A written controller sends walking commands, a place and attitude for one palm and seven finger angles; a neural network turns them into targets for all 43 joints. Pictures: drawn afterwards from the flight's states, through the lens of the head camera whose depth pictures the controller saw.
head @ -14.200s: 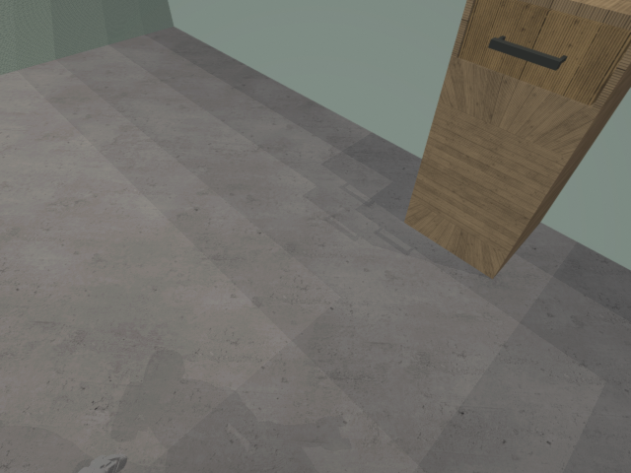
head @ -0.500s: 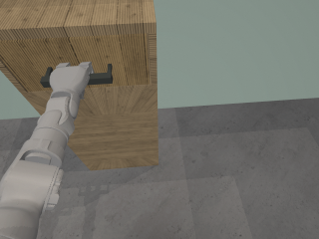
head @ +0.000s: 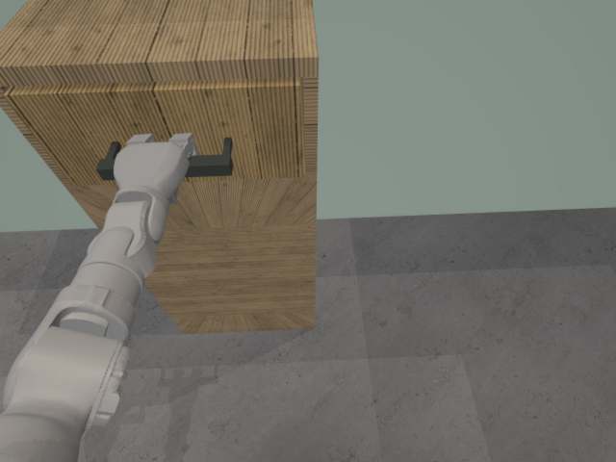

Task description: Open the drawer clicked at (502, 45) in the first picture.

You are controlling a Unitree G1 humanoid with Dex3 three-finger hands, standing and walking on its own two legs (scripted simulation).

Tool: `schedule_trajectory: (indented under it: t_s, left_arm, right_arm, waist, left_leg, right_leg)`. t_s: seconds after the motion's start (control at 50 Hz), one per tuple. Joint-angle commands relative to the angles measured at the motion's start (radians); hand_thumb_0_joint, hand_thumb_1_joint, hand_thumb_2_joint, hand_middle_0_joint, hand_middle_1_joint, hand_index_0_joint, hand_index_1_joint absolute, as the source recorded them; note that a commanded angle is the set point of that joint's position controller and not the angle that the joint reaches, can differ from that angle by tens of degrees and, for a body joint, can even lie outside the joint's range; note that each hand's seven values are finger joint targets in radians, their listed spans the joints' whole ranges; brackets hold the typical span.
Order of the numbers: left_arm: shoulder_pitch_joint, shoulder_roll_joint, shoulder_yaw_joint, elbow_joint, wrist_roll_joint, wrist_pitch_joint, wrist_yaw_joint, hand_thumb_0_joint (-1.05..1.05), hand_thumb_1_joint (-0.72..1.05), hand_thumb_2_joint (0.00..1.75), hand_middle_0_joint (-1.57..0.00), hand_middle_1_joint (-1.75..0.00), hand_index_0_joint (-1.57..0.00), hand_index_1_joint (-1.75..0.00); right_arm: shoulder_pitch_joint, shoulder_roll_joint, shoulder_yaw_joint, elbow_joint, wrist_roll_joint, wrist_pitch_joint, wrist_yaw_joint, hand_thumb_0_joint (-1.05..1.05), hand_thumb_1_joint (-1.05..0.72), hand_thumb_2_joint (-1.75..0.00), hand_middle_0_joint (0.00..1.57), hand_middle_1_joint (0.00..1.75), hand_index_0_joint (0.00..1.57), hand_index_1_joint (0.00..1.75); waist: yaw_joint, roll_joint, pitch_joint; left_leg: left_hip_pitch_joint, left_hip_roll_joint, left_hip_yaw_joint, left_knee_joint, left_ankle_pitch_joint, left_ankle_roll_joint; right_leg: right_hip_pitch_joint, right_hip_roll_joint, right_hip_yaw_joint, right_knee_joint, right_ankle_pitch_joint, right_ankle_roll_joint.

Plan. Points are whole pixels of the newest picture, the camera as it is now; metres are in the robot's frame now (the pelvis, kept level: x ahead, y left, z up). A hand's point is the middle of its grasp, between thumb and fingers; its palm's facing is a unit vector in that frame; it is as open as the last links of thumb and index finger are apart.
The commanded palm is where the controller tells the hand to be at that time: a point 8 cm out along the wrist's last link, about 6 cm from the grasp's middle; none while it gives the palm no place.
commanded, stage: pull the drawer open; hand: left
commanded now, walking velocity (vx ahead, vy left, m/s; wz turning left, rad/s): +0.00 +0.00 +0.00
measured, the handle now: (169, 156) +0.52 +0.20 +0.09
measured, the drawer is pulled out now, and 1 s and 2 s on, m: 0.01 0.07 0.18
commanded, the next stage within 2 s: none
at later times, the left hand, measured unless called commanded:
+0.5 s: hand (163, 211) +0.44 +0.20 +0.06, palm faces +0.00 -0.04 -1.00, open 5.6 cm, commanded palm +0.42 +0.20 +0.12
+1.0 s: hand (160, 230) +0.41 +0.19 +0.06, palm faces +0.02 -0.08 -1.00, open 5.6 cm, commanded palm +0.35 +0.20 +0.12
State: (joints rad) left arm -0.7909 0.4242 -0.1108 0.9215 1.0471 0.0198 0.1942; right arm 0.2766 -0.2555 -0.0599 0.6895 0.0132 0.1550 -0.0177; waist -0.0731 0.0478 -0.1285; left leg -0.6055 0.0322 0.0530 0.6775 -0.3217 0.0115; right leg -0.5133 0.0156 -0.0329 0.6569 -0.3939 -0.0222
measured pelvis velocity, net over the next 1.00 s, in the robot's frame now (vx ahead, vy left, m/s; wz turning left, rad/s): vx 0.00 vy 0.00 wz -0.03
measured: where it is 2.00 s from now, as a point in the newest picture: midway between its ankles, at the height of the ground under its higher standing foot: outside the picture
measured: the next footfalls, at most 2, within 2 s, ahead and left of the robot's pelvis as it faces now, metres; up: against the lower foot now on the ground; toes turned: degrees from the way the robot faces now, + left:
none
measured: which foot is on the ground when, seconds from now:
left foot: down 0.00-1.00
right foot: down 0.00-1.00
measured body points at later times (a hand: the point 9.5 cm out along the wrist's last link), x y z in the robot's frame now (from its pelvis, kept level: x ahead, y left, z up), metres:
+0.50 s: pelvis +0.00 +0.00 +0.00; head +0.05 -0.02 +0.45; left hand +0.43 +0.20 +0.12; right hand +0.06 -0.27 -0.13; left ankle +0.00 +0.11 -0.72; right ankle -0.05 -0.11 -0.72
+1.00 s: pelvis +0.00 +0.00 +0.01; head +0.04 -0.03 +0.45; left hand +0.40 +0.20 +0.12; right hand +0.07 -0.27 -0.13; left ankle +0.00 +0.11 -0.72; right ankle -0.05 -0.11 -0.72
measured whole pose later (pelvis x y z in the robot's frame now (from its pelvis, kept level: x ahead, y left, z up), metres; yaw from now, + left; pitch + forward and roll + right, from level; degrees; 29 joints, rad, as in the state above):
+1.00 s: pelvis +0.00 +0.00 +0.01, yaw -2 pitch +11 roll +0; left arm -0.40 0.41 -0.09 0.48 0.99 0.07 0.19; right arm 0.29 -0.26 -0.06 0.65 0.03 0.17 0.00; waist -0.04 0.06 -0.12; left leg -0.49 0.04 0.09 0.62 -0.31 0.01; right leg -0.42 0.02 0.00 0.62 -0.38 -0.02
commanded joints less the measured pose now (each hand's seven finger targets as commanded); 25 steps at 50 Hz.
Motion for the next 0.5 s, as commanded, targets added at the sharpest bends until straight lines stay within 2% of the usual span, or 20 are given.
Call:
schedule_trajectory:
  t_s: [0.0,0.02,0.06,0.08,0.12,0.16,0.22,0.26,0.28,0.3,0.32,0.34,0.36,0.38,0.4,0.42,0.44,0.46,0.48]
  left_arm:
    - [-0.47,0.211,0.068,-0.164,-0.017,-0.008,0.031,0.0,0.9,0.9,-0.4,-1.35,-0.4,-1.35]
    - [-0.476,0.201,0.059,-0.165,-0.019,-0.012,0.03,0.0,0.9,0.9,-0.4,-1.35,-0.4,-1.35]
    - [-0.467,0.24,0.087,-0.145,-0.016,-0.017,0.033,0.0,0.9,0.9,-0.4,-1.35,-0.4,-1.35]
    - [-0.437,0.26,0.11,-0.153,-0.016,-0.025,0.031,0.0,0.9,0.9,-0.4,-1.35,-0.4,-1.35]
    - [-0.337,0.247,0.117,-0.187,-0.023,-0.037,0.027,0.0,0.9,0.9,-0.4,-1.35,-0.4,-1.35]
    - [-0.249,0.222,0.108,-0.199,-0.028,-0.038,0.021,0.0,0.9,0.9,-0.4,-1.35,-0.4,-1.35]
    - [-0.153,0.217,0.109,-0.303,-0.039,-0.037,0.02,0.0,0.9,0.9,-0.4,-1.35,-0.4,-1.35]
    - [-0.046,0.218,0.123,-0.4,-0.05,-0.025,0.021,0.0,0.9,0.9,-0.4,-1.35,-0.4,-1.35]
    - [0.015,0.244,0.153,-0.441,-0.056,-0.018,0.022,0.0,0.9,0.9,-0.4,-1.35,-0.4,-1.35]
    - [0.056,0.207,0.122,-0.496,-0.061,-0.009,0.021,0.0,0.9,0.9,-0.4,-1.35,-0.4,-1.35]
    - [0.091,0.173,0.1,-0.545,-0.071,0.003,0.021,0.0,0.9,0.9,-0.4,-1.35,-0.4,-1.35]
    - [-0.062,0.183,0.078,-0.509,-0.062,0.016,0.029,0.0,0.9,0.9,-0.4,-1.35,-0.4,-1.35]
    - [-0.225,0.202,0.068,-0.46,-0.044,0.027,0.04,0.0,0.9,0.9,-0.4,-1.35,-0.4,-1.35]
    - [-0.312,0.22,0.072,-0.414,-0.031,0.035,0.049,0.0,0.9,0.9,-0.4,-1.35,-0.4,-1.35]
    - [-0.304,0.225,0.079,-0.376,-0.018,0.043,0.054,0.0,0.9,0.9,-0.4,-1.35,-0.4,-1.35]
    - [-0.29,0.252,0.105,-0.341,-0.006,0.05,0.058,0.0,0.9,0.9,-0.4,-1.35,-0.4,-1.35]
    - [-0.32,0.215,0.069,-0.35,-0.005,0.05,0.056,0.0,0.9,0.9,-0.4,-1.35,-0.4,-1.35]
    - [-0.339,0.187,0.053,-0.341,-0.01,0.047,0.054,0.0,0.9,0.9,-0.4,-1.35,-0.4,-1.35]
    - [-0.339,0.19,0.057,-0.316,-0.016,0.045,0.048,0.0,0.9,0.9,-0.4,-1.35,-0.4,-1.35]
  right_arm:
    - [0.12,-0.146,-0.055,-0.062,-0.002,-0.013,-0.02,0.0,-0.9,-0.9,0.2,0.3,0.2,0.3]
    - [0.118,-0.144,-0.055,-0.065,-0.003,-0.014,-0.02,0.0,-0.9,-0.9,0.2,0.3,0.2,0.3]
    - [0.121,-0.146,-0.05,-0.069,-0.003,-0.016,-0.022,0.0,-0.9,-0.9,0.2,0.3,0.2,0.3]
    - [0.119,-0.148,-0.052,-0.071,-0.007,-0.016,-0.023,0.0,-0.9,-0.9,0.2,0.3,0.2,0.3]
    - [0.109,-0.141,-0.052,-0.091,-0.006,-0.016,-0.018,0.0,-0.9,-0.9,0.2,0.3,0.2,0.3]
    - [0.091,-0.14,-0.052,-0.103,-0.001,-0.012,-0.015,0.0,-0.9,-0.9,0.2,0.3,0.2,0.3]
    - [0.068,-0.142,-0.054,-0.124,0.002,-0.008,-0.006,0.0,-0.9,-0.9,0.2,0.3,0.2,0.3]
    - [0.048,-0.14,-0.059,-0.139,0.005,-0.009,0.001,0.0,-0.9,-0.9,0.2,0.3,0.2,0.3]
    - [0.036,-0.144,-0.059,-0.144,0.006,-0.008,0.004,0.0,-0.9,-0.9,0.2,0.3,0.2,0.3]
    - [0.022,-0.14,-0.059,-0.153,0.011,-0.01,0.01,0.0,-0.9,-0.9,0.2,0.3,0.2,0.3]
    - [0.007,-0.138,-0.06,-0.158,0.014,-0.014,0.014,0.0,-0.9,-0.9,0.2,0.3,0.2,0.3]
    - [0.015,-0.149,-0.056,-0.127,0.016,-0.011,0.009,0.0,-0.9,-0.9,0.2,0.3,0.2,0.3]
    - [0.035,-0.153,-0.057,-0.094,0.018,-0.011,0.002,0.0,-0.9,-0.9,0.2,0.3,0.2,0.3]
    - [0.048,-0.153,-0.057,-0.076,0.017,-0.015,-0.006,0.0,-0.9,-0.9,0.2,0.3,0.2,0.3]
    - [0.052,-0.148,-0.06,-0.071,0.016,-0.019,-0.008,0.0,-0.9,-0.9,0.2,0.3,0.2,0.3]
    - [0.057,-0.147,-0.058,-0.064,0.012,-0.019,-0.012,0.0,-0.9,-0.9,0.2,0.3,0.2,0.3]
    - [0.055,-0.143,-0.055,-0.066,0.011,-0.02,-0.013,0.0,-0.9,-0.9,0.2,0.3,0.2,0.3]
    - [0.057,-0.138,-0.057,-0.064,0.01,-0.021,-0.014,0.0,-0.9,-0.9,0.2,0.3,0.2,0.3]
    - [0.06,-0.141,-0.057,-0.057,0.008,-0.019,-0.016,0.0,-0.9,-0.9,0.2,0.3,0.2,0.3]
  waist:
    - [-0.04,-0.023,-0.375]
    - [-0.041,-0.016,-0.368]
    - [-0.034,-0.032,-0.37]
    - [-0.02,-0.041,-0.397]
    - [0.012,-0.015,-0.431]
    - [0.023,-0.043,-0.391]
    - [0.05,-0.02,-0.41]
    - [0.069,-0.021,-0.423]
    - [0.079,-0.048,-0.443]
    - [0.081,-0.018,-0.426]
    - [0.078,-0.006,-0.4]
    - [0.025,-0.023,-0.327]
    - [-0.012,-0.04,-0.288]
    - [-0.029,-0.06,-0.255]
    - [-0.006,-0.016,-0.288]
    - [0.004,-0.008,-0.313]
    - [0.002,0.023,-0.342]
    - [-0.005,0.016,-0.348]
    - [-0.013,-0.009,-0.345]
  left_leg:
    - [0.335,-0.043,-0.014,0.003,0.479,0.04]
    - [0.334,-0.045,-0.012,0.003,0.466,0.04]
    - [0.306,-0.048,-0.012,0.002,0.439,0.041]
    - [0.301,-0.048,-0.008,0.003,0.454,0.042]
    - [0.308,-0.052,-0.001,0.001,0.488,0.041]
    - [0.291,-0.049,0.002,-0.011,0.474,0.041]
    - [0.312,-0.047,0.007,-0.024,0.513,0.042]
    - [0.334,-0.045,0.008,-0.029,0.564,0.043]
    - [0.335,-0.044,0.005,-0.03,0.603,0.044]
    - [0.351,-0.043,0.004,-0.038,0.622,0.042]
    - [0.369,-0.039,0.003,-0.041,0.632,0.042]
    - [0.363,-0.036,-0.006,-0.042,0.571,0.04]
    - [0.35,-0.035,-0.01,-0.041,0.499,0.039]
    - [0.337,-0.035,-0.012,-0.044,0.452,0.041]
    - [0.351,-0.042,-0.007,-0.047,0.441,0.041]
    - [0.358,-0.045,-0.006,-0.046,0.442,0.039]
    - [0.377,-0.049,-0.008,-0.042,0.449,0.037]
    - [0.389,-0.047,-0.01,-0.038,0.454,0.038]
    - [0.389,-0.045,-0.01,-0.035,0.456,0.039]
  right_leg:
    - [0.058,0.034,0.015,-0.05,0.512,0.0]
    - [0.054,0.034,0.017,-0.054,0.508,0.0]
    - [0.071,0.033,0.018,-0.051,0.502,0.0]
    - [0.106,0.03,0.025,-0.051,0.53,0.0]
    - [0.143,0.03,0.023,-0.042,0.575,-0.002]
    - [0.15,0.032,0.018,-0.049,0.568,-0.001]
    - [0.188,0.032,0.022,-0.052,0.603,-0.003]
    - [0.221,0.032,0.022,-0.055,0.646,-0.003]
    - [0.258,0.029,0.026,-0.053,0.684,-0.002]
    - [0.246,0.03,0.022,-0.053,0.683,-0.001]
    - [0.226,0.033,0.018,-0.061,0.662,-0.001]
    - [0.161,0.038,0.01,-0.071,0.606,-0.001]
    - [0.107,0.041,0.007,-0.078,0.54,0.002]
    - [0.077,0.043,0.006,-0.089,0.48,0.0]
    - [0.087,0.042,0.013,-0.087,0.469,-0.005]
    - [0.097,0.041,0.01,-0.08,0.466,-0.009]
    - [0.092,0.039,0.011,-0.075,0.466,-0.011]
    - [0.084,0.039,0.007,-0.075,0.465,-0.012]
    - [0.092,0.037,0.011,-0.082,0.473,-0.011]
